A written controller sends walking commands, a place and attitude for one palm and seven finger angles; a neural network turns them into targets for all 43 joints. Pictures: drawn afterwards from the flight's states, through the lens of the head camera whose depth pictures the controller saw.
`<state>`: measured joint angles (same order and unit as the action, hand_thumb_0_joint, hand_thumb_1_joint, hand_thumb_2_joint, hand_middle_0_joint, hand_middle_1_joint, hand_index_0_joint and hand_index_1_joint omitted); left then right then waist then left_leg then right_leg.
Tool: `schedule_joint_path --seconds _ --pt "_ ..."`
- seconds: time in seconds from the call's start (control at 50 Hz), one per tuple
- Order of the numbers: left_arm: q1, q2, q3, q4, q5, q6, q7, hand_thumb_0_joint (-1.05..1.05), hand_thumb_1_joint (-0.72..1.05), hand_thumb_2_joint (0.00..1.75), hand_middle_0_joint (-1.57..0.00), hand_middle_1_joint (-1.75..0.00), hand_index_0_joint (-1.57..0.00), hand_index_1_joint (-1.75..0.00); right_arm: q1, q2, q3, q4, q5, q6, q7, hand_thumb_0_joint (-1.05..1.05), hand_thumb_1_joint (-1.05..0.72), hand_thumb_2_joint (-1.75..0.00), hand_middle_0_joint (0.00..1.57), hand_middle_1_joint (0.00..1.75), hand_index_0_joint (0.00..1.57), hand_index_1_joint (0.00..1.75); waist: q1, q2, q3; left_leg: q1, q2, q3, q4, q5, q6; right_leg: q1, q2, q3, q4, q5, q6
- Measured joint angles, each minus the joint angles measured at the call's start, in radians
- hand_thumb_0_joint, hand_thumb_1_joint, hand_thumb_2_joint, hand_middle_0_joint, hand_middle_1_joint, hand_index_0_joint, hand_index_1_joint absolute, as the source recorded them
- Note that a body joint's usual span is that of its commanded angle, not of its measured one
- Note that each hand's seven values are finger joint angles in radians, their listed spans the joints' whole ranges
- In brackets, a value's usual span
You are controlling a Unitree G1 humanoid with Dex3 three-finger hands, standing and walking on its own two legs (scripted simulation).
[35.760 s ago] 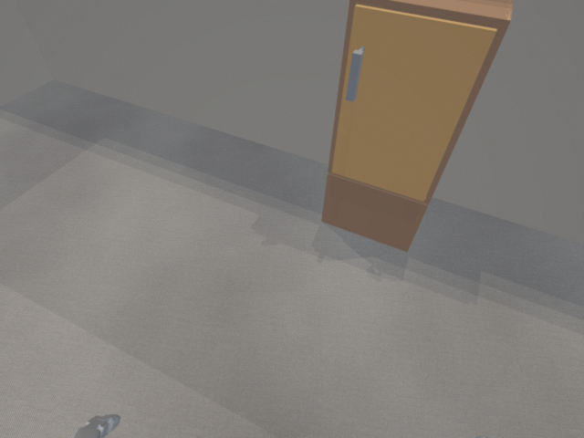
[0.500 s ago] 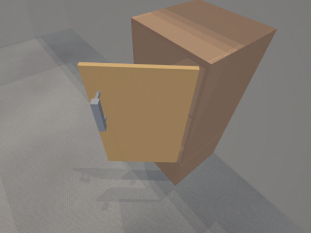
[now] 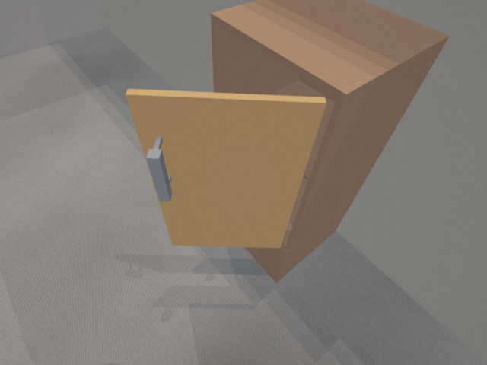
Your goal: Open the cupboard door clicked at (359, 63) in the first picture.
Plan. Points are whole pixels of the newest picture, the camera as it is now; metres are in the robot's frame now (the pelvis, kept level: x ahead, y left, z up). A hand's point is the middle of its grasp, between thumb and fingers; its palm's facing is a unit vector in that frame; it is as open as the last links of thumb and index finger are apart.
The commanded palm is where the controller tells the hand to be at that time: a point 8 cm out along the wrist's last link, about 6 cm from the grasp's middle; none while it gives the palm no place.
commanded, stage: come to a stop and stand still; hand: left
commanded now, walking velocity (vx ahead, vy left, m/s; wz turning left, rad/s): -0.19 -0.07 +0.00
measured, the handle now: (162, 169) +0.49 +0.21 -0.02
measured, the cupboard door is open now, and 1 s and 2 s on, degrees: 50 50 50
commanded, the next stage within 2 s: look again from close up in 0.98 s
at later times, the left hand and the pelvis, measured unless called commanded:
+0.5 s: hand out of the picture -0.01 +0.15 -0.19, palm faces +0.05 -0.99 -0.15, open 7.3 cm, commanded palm none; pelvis -0.02 -0.02 +0.00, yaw +1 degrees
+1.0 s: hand out of the picture +0.04 +0.18 -0.18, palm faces +0.04 -0.98 -0.20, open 7.4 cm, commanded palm none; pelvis +0.01 +0.00 +0.00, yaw +2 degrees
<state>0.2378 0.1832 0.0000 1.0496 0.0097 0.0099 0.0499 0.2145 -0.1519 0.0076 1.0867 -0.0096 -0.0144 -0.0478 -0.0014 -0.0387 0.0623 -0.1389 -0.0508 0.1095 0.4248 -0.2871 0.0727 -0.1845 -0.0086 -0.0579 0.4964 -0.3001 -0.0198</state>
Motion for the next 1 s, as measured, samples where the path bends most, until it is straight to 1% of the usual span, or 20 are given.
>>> schedule_joint_path --seconds 0.06,0.12,0.14,0.16,0.2,0.22,0.28,0.32,0.36,0.42,0.48,0.54,0.64,0.74,0.86,1.0 --pt "-0.019 0.01 0.012 -0.029 0.004 0.016 -0.002 0.01 0.91 0.89 -0.2 -0.3 -0.2 -0.3 -0.01 0.002 -0.009 -0.023 -0.004 0.007 -0.001 0.0 -0.91 -0.9 0.2 0.3 0.2 0.3 -0.003 -0.005 0.018 -0.017 -0.007 0.008 0.017 0.004 0.005 -0.045 -0.008 0.018 0.077 -0.023 0.001" --pt "-0.043 0.016 0.025 -0.053 0.007 0.033 -0.003 0.01 0.91 0.89 -0.2 -0.3 -0.2 -0.3 -0.017 0.001 -0.017 -0.039 -0.011 0.016 -0.002 0.0 -0.91 -0.9 0.2 0.3 0.2 0.3 -0.007 0.005 0.034 -0.04 -0.002 0.008 0.04 0.008 0.007 -0.106 -0.005 0.048 0.214 -0.133 -0.002" --pt "-0.048 0.016 0.028 -0.059 0.008 0.035 -0.003 0.01 0.91 0.89 -0.2 -0.3 -0.2 -0.3 -0.018 -0.001 -0.018 -0.041 -0.014 0.019 -0.001 0.0 -0.91 -0.9 0.2 0.3 0.2 0.3 -0.007 0.012 0.036 -0.048 0.003 0.006 0.048 0.009 0.004 -0.116 -0.006 0.054 0.234 -0.148 -0.002" --pt "-0.05 0.014 0.029 -0.064 0.009 0.034 -0.003 0.01 0.91 0.9 -0.2 -0.3 -0.2 -0.3 -0.017 -0.004 -0.019 -0.041 -0.015 0.021 0.001 0.0 -0.91 -0.9 0.2 0.3 0.2 0.3 -0.007 0.02 0.036 -0.056 0.008 0.003 0.057 0.009 0.0 -0.113 -0.009 0.056 0.222 -0.138 -0.001" --pt "-0.04 0.015 0.026 -0.073 0.012 0.02 -0.006 0.01 0.91 0.9 -0.2 -0.3 -0.2 -0.3 -0.011 -0.009 -0.02 -0.035 -0.014 0.026 0.009 0.0 -0.91 -0.9 0.2 0.3 0.2 0.3 -0.001 0.023 0.022 -0.078 0.013 0.002 0.089 0.0 -0.012 -0.074 -0.023 0.065 0.111 -0.048 0.004" --pt "-0.033 0.016 0.024 -0.07 0.014 0.009 -0.006 0.0 0.91 0.9 -0.2 -0.3 -0.2 -0.3 -0.01 -0.011 -0.019 -0.03 -0.011 0.029 0.014 0.0 -0.91 -0.9 0.2 0.3 0.2 0.3 0.002 0.021 0.014 -0.089 0.017 0.004 0.111 -0.01 -0.019 -0.063 -0.025 0.074 0.073 -0.022 0.005" --pt "-0.01 0.003 0.005 -0.049 0.011 0.003 -0.014 0.0 0.91 0.9 -0.2 -0.3 -0.2 -0.3 -0.003 -0.022 -0.019 -0.02 -0.013 0.039 0.031 0.0 -0.91 -0.9 0.2 0.3 0.2 0.3 -0.014 0.042 -0.006 -0.087 0.037 -0.024 0.118 -0.038 -0.04 -0.047 -0.003 0.052 0.055 -0.003 0.011" --pt "0.01 -0.003 -0.003 -0.044 0.009 0.002 -0.019 0.0 0.91 0.9 -0.2 -0.3 -0.2 -0.3 0.014 -0.025 -0.016 -0.015 -0.016 0.037 0.039 0.0 -0.91 -0.9 0.2 0.3 0.2 0.3 -0.016 0.041 -0.024 -0.089 0.046 -0.034 0.117 -0.051 -0.047 -0.036 0.006 0.042 0.029 0.007 0.005" --pt "0.027 -0.008 -0.004 -0.042 0.008 0.0 -0.021 0.01 0.91 0.9 -0.2 -0.3 -0.2 -0.3 0.033 -0.025 -0.015 -0.009 -0.017 0.033 0.044 0.0 -0.91 -0.9 0.2 0.3 0.2 0.3 -0.012 0.034 -0.034 -0.09 0.053 -0.042 0.117 -0.048 -0.048 -0.026 0.014 0.034 0.011 0.014 0.002" --pt "0.049 -0.005 0.0 -0.035 0.007 -0.003 -0.023 0.01 0.92 0.89 -0.2 -0.3 -0.2 -0.3 0.063 -0.023 -0.012 0.002 -0.017 0.025 0.047 0.0 -0.91 -0.9 0.2 0.3 0.2 0.3 -0.004 0.018 -0.039 -0.087 0.06 -0.051 0.116 -0.013 -0.046 -0.016 0.021 0.026 0.005 0.01 0.003" --pt "0.065 0.0 0.003 -0.024 0.007 -0.001 -0.025 0.01 0.92 0.89 -0.2 -0.3 -0.2 -0.3 0.089 -0.015 -0.009 0.012 -0.015 0.02 0.044 0.0 -0.91 -0.9 0.2 0.3 0.2 0.3 0.004 -0.008 -0.038 -0.076 0.051 -0.049 0.113 -0.022 -0.039 -0.009 0.012 0.028 0.01 -0.003 0.01" --pt "0.066 0.0 0.003 -0.01 0.007 0.002 -0.024 0.01 0.92 0.89 -0.2 -0.3 -0.2 -0.3 0.104 -0.009 -0.003 0.015 -0.01 0.011 0.037 0.0 -0.91 -0.9 0.2 0.3 0.2 0.3 0.007 -0.02 -0.031 -0.069 0.039 -0.045 0.1 -0.03 -0.029 -0.007 0.001 0.032 0.009 -0.01 0.02" --pt "0.051 -0.002 -0.002 0.009 0.005 -0.007 -0.019 0.01 0.91 0.89 -0.2 -0.3 -0.2 -0.3 0.099 0.006 0.007 0.02 -0.003 -0.003 0.024 0.0 -0.91 -0.9 0.2 0.3 0.2 0.3 0.007 -0.016 -0.011 -0.051 0.022 -0.044 0.074 -0.026 -0.016 0.008 -0.015 0.033 -0.009 -0.013 0.035" --pt "0.031 -0.002 -0.003 0.025 0.003 -0.009 -0.013 0.01 0.91 0.89 -0.2 -0.3 -0.2 -0.3 0.072 0.021 0.011 0.019 -0.001 -0.011 0.016 0.0 -0.91 -0.9 0.2 0.3 0.2 0.3 0.0 -0.004 -0.009 -0.026 0.01 -0.04 0.053 -0.028 -0.009 0.028 -0.026 0.038 -0.019 -0.019 0.044" --pt "0.002 -0.002 -0.001 0.023 0.004 -0.012 -0.009 0.01 0.91 0.9 -0.2 -0.3 -0.2 -0.3 0.046 0.005 0.006 0.025 -0.003 -0.01 0.008 0.01 -0.93 -0.9 0.2 0.3 0.2 0.3 0.0 0.007 -0.017 -0.001 -0.001 -0.038 0.033 -0.027 -0.003 0.047 -0.037 0.041 -0.026 -0.024 0.052" --pt "-0.019 0.001 0.0 0.018 0.006 -0.011 -0.009 0.0 0.91 0.9 -0.2 -0.3 -0.2 -0.3 0.022 -0.005 0.005 0.023 -0.005 -0.012 0.01 0.01 -0.92 -0.9 0.2 0.3 0.2 0.3 -0.001 0.003 -0.02 0.013 -0.004 -0.035 0.012 -0.017 -0.003 0.056 -0.039 0.043 -0.038 -0.018 0.053"
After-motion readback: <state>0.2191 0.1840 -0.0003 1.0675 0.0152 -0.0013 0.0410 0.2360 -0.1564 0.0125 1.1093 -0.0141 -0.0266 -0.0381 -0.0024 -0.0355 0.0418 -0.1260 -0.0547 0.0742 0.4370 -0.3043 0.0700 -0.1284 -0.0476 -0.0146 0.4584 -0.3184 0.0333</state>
